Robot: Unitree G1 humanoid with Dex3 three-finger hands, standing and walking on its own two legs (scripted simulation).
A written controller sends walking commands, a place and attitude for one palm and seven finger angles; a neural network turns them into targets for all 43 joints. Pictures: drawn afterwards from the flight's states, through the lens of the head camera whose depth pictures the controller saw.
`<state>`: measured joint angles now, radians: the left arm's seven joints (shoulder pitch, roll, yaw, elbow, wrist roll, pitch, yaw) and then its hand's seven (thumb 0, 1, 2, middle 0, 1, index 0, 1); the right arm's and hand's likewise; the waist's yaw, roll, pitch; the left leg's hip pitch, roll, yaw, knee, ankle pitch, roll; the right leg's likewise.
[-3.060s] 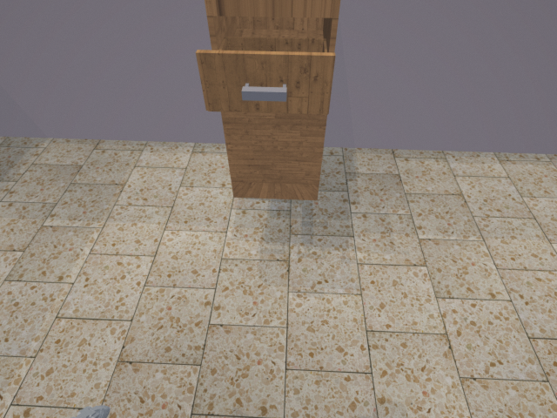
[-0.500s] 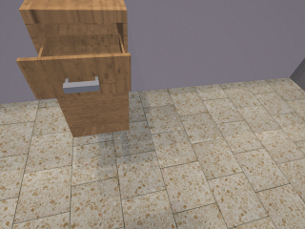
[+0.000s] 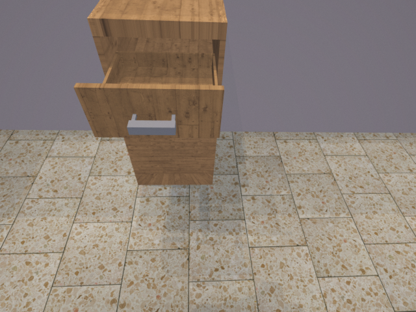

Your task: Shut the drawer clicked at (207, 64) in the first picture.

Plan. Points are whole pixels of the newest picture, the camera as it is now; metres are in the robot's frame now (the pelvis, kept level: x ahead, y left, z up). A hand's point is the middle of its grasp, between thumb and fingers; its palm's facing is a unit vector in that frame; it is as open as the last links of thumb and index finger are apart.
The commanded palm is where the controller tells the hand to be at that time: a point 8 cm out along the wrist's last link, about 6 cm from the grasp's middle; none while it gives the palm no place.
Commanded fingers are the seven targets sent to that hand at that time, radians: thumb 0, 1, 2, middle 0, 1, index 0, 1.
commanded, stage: take the last steps up to it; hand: left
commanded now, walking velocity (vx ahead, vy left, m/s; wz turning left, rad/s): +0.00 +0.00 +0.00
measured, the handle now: (153, 122) +0.58 +0.19 +0.00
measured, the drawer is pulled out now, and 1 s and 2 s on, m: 0.28 0.28 0.28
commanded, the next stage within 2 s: come to a stop and stand still in 0.98 s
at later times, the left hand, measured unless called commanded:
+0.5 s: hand out of the picture +0.07 +0.19 -0.16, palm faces +0.05 -0.98 -0.18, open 7.4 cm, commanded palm none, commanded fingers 0.00 0.90 0.90 -0.20 -0.30 -0.20 -0.30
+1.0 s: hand out of the picture +0.11 +0.09 -0.16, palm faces +0.18 -0.97 -0.13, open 7.4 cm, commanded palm none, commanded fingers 0.00 0.90 0.90 -0.20 -0.30 -0.20 -0.30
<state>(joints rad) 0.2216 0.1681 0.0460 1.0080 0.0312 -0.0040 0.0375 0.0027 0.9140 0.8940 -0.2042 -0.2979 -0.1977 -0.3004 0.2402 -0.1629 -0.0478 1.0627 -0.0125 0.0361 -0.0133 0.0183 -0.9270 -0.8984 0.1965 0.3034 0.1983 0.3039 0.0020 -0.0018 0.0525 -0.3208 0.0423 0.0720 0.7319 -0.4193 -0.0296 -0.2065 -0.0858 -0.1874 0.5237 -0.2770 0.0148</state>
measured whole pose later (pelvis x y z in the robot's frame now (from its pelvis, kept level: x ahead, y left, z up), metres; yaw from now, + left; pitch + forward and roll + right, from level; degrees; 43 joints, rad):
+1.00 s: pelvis +0.19 -0.04 +0.01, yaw +4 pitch -1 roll -1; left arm 0.42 0.08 0.01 1.15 0.03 -0.07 0.02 0.01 0.91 0.89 -0.20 -0.30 -0.20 -0.30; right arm 0.14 -0.17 -0.06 1.05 -0.02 -0.02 0.00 0.01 -0.91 -0.90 0.19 0.30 0.19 0.30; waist 0.04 0.02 0.03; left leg -0.48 0.10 0.09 0.77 -0.24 -0.01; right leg -0.04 0.02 -0.15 0.33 -0.27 -0.05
